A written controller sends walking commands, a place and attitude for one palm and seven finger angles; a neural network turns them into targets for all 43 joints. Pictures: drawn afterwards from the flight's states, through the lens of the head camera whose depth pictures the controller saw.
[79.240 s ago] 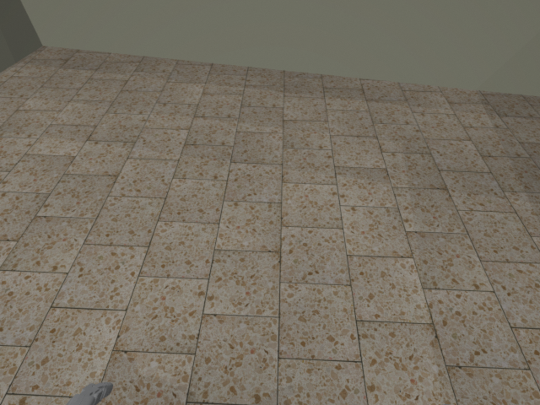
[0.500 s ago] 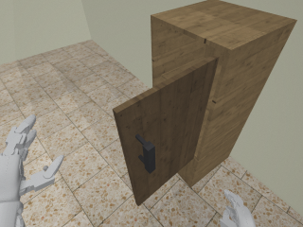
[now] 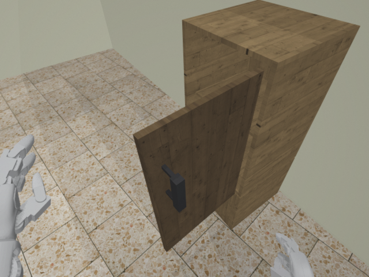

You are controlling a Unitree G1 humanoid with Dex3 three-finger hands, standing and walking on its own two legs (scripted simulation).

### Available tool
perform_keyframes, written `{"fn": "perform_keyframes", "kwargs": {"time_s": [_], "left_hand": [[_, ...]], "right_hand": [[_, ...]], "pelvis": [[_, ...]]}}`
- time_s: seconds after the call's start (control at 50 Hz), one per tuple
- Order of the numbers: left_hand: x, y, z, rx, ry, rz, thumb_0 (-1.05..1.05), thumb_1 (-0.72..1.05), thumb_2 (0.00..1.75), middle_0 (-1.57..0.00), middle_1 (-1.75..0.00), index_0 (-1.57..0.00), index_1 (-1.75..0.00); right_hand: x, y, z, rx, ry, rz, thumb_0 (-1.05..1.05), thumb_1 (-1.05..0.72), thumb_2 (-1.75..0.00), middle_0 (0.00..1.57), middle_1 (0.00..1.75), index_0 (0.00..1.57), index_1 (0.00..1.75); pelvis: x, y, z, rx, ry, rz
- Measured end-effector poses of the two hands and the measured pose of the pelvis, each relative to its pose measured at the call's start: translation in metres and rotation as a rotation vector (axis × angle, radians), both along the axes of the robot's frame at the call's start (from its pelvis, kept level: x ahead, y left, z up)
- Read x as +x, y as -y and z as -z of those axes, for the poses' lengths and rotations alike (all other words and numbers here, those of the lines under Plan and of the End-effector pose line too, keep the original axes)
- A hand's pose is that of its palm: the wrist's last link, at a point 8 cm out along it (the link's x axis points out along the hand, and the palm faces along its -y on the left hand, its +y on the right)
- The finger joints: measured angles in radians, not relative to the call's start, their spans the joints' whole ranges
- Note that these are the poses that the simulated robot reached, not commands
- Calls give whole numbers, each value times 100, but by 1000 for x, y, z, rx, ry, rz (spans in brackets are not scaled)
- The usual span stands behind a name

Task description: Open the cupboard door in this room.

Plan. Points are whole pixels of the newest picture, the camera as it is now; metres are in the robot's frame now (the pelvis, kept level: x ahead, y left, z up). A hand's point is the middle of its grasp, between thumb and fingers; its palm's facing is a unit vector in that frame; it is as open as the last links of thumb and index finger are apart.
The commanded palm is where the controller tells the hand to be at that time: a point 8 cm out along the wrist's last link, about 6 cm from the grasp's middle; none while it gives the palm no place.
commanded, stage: step back with the hand held close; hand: left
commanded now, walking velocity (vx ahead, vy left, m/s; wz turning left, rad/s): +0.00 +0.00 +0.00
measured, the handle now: (173, 187) +0.31 +0.08 +0.03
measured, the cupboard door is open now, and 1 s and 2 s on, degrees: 94 94 94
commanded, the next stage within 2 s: stop stepping back and stand still in 1.34 s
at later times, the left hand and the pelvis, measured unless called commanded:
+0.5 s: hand (40, 210) +0.17 +0.26 +0.15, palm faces +0.31 -0.79 -0.53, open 7.4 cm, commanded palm +0.11 +0.31 +0.17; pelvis -0.04 +0.01 +0.00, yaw -1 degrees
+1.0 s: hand out of the picture +0.07 +0.29 +0.16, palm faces +0.48 -0.74 -0.48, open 7.4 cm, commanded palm +0.01 +0.33 +0.17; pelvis -0.12 +0.03 -0.03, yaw +2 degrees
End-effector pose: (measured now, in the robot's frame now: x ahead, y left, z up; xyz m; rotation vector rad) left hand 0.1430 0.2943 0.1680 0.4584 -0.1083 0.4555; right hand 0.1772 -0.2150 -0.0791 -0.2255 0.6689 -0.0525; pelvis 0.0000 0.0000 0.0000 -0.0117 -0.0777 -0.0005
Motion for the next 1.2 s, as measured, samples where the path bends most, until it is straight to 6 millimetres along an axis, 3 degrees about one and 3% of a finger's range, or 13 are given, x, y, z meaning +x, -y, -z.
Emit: {"fn": "perform_keyframes", "kwargs": {"time_s": [0.22,0.42,0.56,0.66,0.78,0.92,1.1,1.2], "left_hand": [[1,-5,-9,51,23,1,1,89,89,-21,-30,-21,-30],[0,2,3,97,-82,128,1,89,89,-21,-30,-21,-30],[-24,-14,-7,153,-19,130,1,89,89,-22,-30,-21,-30],[-49,-23,-3,146,21,97,1,89,89,-21,-30,-21,-30],[-77,-26,6,140,61,67,1,89,89,-21,-30,-21,-30],[-105,-29,-3,183,140,55,1,89,89,-21,-30,-21,-30],[-125,-39,-1,193,167,67,1,89,89,-21,-30,-21,-30],[-142,-42,-10,209,181,49,1,89,89,-21,-30,-21,-30]], "right_hand": [[-7,4,1,11,-18,16,2,-91,-90,20,30,20,30],[-37,22,1,-40,-69,126,1,-91,-90,20,30,20,30],[-66,17,-3,-59,-72,159,2,-91,-90,20,30,20,30],[-84,7,-3,-60,-47,137,1,-91,-90,20,30,20,30],[-107,-2,4,-68,-41,93,1,-91,-90,20,30,20,30],[-132,-8,14,-79,-65,55,1,-90,-90,20,30,20,30],[-155,-12,19,-91,-56,65,2,-90,-90,20,30,20,30],[-166,-18,18,-63,-57,58,2,-90,-90,20,30,20,30]], "pelvis": [[-9,3,0,-8,-28,-1],[-28,-10,2,0,-86,24],[-51,-17,6,4,-81,26],[-70,-21,11,4,-72,22],[-93,-24,19,-9,-63,-4],[-113,-24,25,-11,-58,-37],[-139,-33,31,-26,-56,-38],[-149,-28,26,-43,-70,-44]]}}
